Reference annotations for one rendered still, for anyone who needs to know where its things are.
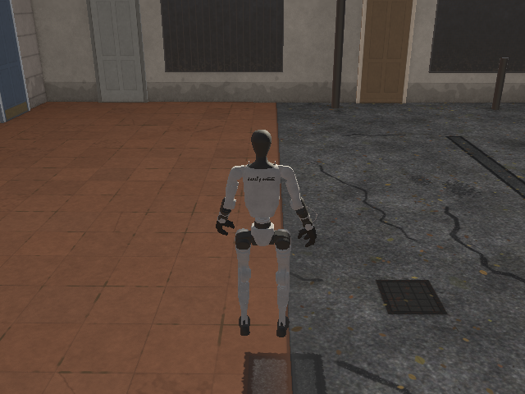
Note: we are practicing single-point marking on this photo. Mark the left robot forearm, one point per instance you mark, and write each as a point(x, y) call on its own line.
point(224, 213)

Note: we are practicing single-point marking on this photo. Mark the left robot hand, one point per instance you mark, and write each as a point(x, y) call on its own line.
point(226, 224)

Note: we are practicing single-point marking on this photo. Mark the right robot forearm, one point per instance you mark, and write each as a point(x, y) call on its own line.
point(304, 216)

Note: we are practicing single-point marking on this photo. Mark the right robot hand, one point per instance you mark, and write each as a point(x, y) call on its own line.
point(310, 234)

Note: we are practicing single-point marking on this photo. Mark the right robot upper arm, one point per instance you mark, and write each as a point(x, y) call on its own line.
point(292, 186)

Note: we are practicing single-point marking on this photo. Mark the humanoid robot torso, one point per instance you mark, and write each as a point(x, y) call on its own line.
point(261, 197)

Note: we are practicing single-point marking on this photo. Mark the left robot upper arm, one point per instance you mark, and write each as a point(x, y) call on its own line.
point(232, 185)

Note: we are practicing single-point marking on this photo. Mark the robot right shin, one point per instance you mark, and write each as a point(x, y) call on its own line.
point(283, 298)

